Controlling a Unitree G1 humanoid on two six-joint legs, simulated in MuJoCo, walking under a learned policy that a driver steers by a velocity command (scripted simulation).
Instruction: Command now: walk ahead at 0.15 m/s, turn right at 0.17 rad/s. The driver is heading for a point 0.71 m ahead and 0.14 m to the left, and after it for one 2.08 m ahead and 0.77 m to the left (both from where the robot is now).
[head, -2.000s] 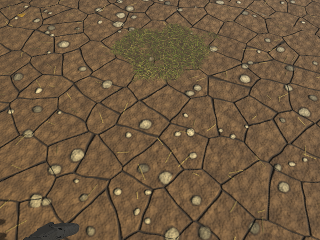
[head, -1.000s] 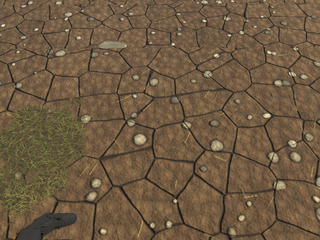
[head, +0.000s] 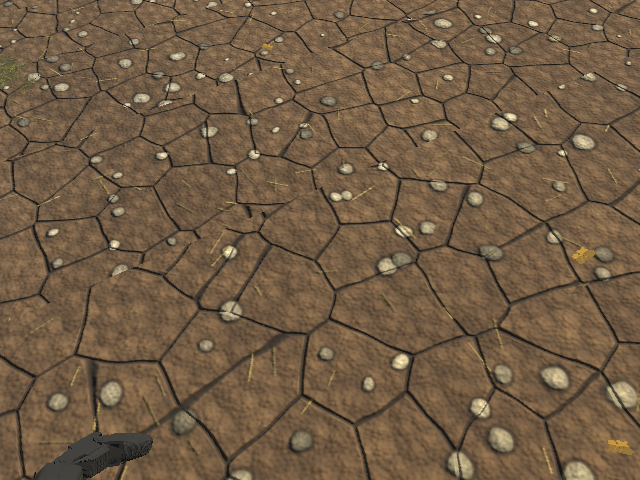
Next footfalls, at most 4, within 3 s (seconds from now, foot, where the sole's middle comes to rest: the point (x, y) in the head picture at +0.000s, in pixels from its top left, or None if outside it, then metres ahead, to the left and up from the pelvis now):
0.30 left None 0.12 0.14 -0.76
1.50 left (259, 437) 0.54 0.13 -0.76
2.00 right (354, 312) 0.82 -0.10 -0.76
2.54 left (221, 263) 0.99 0.22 -0.76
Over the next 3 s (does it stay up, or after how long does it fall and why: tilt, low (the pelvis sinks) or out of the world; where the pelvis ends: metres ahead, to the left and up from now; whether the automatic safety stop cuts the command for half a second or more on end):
stays up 1.17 0.20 -0.11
